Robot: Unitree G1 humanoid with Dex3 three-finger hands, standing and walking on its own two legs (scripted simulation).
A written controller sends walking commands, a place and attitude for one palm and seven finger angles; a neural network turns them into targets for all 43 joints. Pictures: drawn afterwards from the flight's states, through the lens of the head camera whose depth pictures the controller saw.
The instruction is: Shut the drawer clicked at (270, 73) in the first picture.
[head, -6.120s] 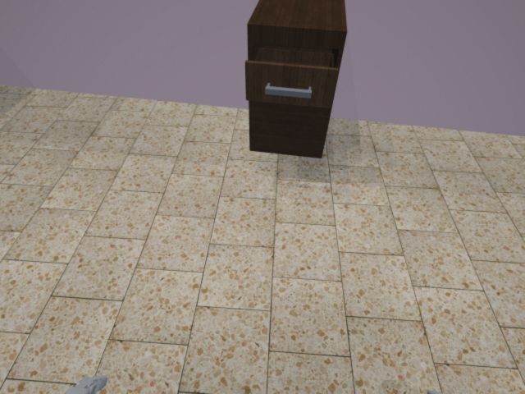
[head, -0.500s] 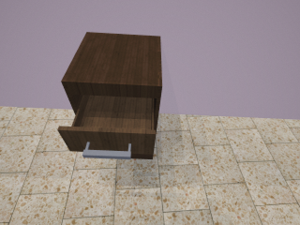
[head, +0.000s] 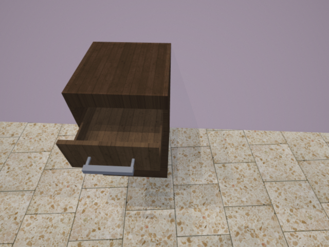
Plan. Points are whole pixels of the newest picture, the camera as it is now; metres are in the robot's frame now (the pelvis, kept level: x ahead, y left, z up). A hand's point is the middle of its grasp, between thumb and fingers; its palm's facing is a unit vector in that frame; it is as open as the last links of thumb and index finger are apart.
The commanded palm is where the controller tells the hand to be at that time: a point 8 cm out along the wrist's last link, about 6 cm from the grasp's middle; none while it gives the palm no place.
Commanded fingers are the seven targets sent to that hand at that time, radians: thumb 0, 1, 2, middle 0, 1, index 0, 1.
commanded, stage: come to a stop and stand still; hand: left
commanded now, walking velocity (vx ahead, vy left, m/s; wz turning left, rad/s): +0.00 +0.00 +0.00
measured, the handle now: (109, 165) +0.44 +0.25 -0.22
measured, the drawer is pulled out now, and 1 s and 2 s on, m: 0.20 0.20 0.20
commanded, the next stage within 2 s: look again from close up in 0.82 s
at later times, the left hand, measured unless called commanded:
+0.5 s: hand out of the picture -0.02 +0.19 -0.18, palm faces +0.06 -0.98 -0.18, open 7.4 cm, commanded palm none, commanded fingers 0.00 0.90 0.90 -0.20 -0.30 -0.20 -0.30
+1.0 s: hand out of the picture +0.00 +0.22 -0.18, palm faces +0.00 -0.98 -0.20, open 7.4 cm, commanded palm none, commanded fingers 0.00 0.90 0.90 -0.20 -0.30 -0.20 -0.30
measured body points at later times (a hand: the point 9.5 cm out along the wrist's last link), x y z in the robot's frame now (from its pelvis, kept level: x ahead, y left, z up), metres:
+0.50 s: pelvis +0.02 +0.03 +0.00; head +0.02 +0.03 +0.45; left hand -0.02 +0.24 -0.16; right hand +0.03 -0.20 -0.16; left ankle +0.03 +0.19 -0.74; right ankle -0.07 -0.05 -0.74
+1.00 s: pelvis +0.01 +0.05 +0.00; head +0.04 +0.05 +0.45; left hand +0.00 +0.27 -0.16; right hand +0.01 -0.17 -0.16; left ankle +0.03 +0.19 -0.74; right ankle -0.07 -0.05 -0.74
